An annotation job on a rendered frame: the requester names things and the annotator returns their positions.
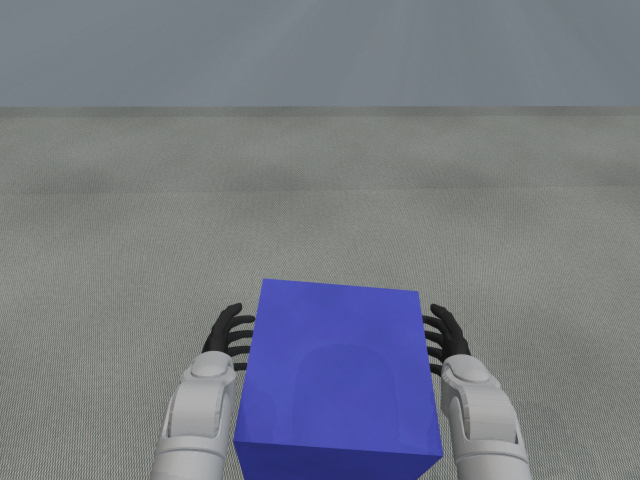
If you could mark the robot left hand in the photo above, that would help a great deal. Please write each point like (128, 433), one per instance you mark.
(220, 336)

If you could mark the robot left forearm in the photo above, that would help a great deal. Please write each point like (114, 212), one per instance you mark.
(194, 434)

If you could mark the carton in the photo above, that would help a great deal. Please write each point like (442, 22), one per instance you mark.
(337, 386)

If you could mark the robot right forearm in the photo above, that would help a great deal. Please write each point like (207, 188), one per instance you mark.
(486, 437)

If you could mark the robot right hand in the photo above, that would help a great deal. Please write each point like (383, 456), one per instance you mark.
(451, 338)

